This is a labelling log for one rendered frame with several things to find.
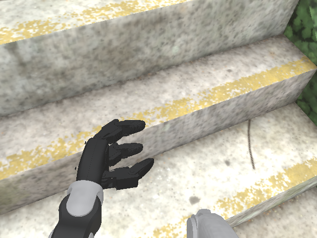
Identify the left robot forearm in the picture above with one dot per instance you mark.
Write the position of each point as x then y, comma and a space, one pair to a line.
80, 212

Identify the left robot hand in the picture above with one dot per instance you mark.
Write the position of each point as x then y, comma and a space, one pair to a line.
98, 156

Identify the right robot shin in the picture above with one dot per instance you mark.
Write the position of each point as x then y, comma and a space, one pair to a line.
203, 210

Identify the robot right thigh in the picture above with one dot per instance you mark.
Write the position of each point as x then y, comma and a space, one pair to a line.
208, 225

